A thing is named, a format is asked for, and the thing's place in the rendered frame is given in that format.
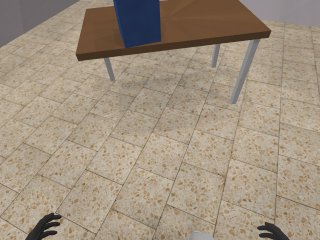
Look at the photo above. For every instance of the robot right hand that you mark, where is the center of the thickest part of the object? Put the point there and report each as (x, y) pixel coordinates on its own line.
(276, 233)

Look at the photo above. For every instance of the robot left hand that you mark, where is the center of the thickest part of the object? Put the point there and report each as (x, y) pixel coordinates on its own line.
(38, 232)

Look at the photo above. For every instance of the table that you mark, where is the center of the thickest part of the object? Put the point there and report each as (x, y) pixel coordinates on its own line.
(183, 24)

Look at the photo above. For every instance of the carton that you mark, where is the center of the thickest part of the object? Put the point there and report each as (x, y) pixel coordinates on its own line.
(138, 21)

